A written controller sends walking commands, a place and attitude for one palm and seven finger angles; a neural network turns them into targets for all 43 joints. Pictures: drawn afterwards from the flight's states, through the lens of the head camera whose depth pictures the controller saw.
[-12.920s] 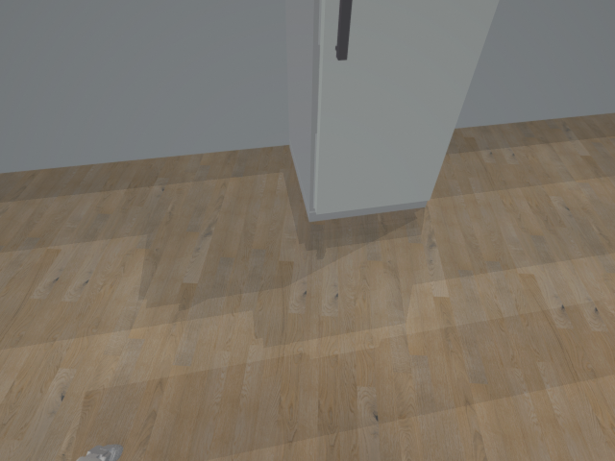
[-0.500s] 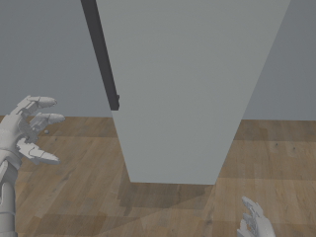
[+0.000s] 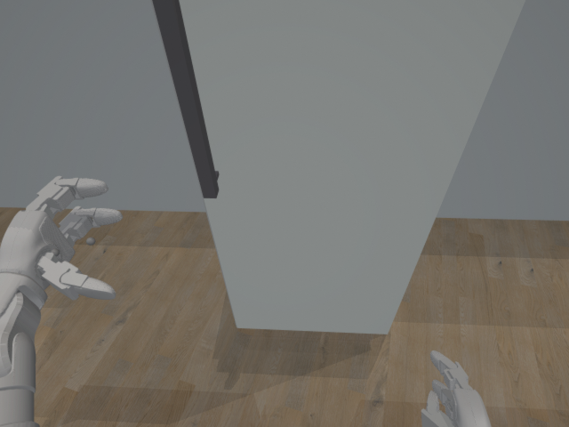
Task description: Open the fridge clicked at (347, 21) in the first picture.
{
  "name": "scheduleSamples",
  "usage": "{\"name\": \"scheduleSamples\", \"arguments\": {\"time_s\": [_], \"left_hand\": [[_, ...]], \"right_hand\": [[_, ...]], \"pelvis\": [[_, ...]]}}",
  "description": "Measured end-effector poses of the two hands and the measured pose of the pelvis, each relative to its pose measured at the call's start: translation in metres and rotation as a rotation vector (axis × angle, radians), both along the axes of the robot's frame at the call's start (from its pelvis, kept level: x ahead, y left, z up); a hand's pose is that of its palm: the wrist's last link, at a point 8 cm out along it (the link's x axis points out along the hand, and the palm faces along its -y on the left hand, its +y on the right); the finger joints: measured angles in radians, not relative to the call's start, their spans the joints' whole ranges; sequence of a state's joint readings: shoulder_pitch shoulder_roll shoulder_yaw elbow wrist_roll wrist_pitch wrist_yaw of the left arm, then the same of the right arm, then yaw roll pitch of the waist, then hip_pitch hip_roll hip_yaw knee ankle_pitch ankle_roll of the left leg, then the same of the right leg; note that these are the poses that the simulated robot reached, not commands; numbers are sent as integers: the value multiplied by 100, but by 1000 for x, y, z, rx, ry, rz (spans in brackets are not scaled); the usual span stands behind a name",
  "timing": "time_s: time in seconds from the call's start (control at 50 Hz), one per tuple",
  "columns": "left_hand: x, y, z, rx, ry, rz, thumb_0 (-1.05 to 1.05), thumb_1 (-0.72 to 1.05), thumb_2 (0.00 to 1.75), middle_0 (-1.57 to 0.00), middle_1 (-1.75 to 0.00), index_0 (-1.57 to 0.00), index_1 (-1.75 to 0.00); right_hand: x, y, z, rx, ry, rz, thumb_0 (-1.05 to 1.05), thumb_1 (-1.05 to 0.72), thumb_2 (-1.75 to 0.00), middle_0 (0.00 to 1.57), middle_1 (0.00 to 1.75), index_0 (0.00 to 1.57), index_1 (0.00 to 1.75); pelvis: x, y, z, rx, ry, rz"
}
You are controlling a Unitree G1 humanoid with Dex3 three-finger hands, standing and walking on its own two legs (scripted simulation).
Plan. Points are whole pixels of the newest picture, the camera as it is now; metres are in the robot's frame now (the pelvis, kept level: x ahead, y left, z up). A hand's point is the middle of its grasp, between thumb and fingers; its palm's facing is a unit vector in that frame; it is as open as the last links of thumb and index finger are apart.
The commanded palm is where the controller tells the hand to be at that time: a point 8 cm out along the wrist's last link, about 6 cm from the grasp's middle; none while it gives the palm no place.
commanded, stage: move the hooked fingers beside the handle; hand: left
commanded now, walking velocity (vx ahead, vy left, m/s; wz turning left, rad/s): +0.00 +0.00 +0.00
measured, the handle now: (188, 75) +0.55 +0.22 +0.25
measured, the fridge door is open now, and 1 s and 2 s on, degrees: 0 0 0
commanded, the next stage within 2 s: none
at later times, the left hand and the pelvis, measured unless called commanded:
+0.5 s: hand (116, 205) +0.35 +0.28 +0.15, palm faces +0.09 -1.00 -0.01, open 14.0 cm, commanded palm +0.32 +0.32 +0.15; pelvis +0.00 +0.00 +0.00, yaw -1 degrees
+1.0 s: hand (139, 176) +0.41 +0.27 +0.15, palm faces +0.05 -1.00 +0.01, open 14.0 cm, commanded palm +0.39 +0.32 +0.15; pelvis +0.00 +0.01 -0.01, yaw -1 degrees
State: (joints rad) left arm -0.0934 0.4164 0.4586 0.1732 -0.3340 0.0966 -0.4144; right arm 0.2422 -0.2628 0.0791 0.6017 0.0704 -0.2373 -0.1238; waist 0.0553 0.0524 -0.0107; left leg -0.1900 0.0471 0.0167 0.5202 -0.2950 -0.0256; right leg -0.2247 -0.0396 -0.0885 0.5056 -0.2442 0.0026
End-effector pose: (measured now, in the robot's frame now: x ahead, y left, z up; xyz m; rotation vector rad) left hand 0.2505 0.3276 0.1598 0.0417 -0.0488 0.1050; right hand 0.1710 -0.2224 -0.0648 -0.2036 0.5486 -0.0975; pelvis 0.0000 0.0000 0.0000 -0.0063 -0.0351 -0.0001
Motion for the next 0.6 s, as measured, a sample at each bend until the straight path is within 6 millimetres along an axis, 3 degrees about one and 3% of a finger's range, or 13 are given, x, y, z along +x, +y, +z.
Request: {"name": "scheduleSamples", "arguments": {"time_s": [0.12, 0.22, 0.4, 0.6], "left_hand": [[8, 0, -2, -11, 4, 3, -2, -51, 30, -30, -120, -31, -120], [26, -2, -4, -19, 18, -5, -2, -51, 30, -30, -120, -31, -120], [60, -3, -3, -30, 24, -23, -2, -50, 30, -30, -120, -31, -120], [79, 2, -8, -41, 27, -24, -2, -50, 30, -30, -120, -30, -120]], "right_hand": [[-3, -2, -2, -10, 15, -1, 2, -90, -90, 20, 30, 20, 30], [-9, -6, -5, -24, 38, -15, 2, -90, -90, 20, 30, 21, 30], [-27, -19, -10, -36, 86, -65, 2, -90, -90, 20, 30, 21, 30], [-47, -29, -18, -58, 170, -99, 2, -90, -90, 20, 30, 20, 30]], "pelvis": [[-2, 0, 0, 0, 1, 5], [-5, -1, 0, 0, 9, 8], [-3, 0, -1, 3, 35, -7], [-1, 2, -3, 2, 62, -14]]}}
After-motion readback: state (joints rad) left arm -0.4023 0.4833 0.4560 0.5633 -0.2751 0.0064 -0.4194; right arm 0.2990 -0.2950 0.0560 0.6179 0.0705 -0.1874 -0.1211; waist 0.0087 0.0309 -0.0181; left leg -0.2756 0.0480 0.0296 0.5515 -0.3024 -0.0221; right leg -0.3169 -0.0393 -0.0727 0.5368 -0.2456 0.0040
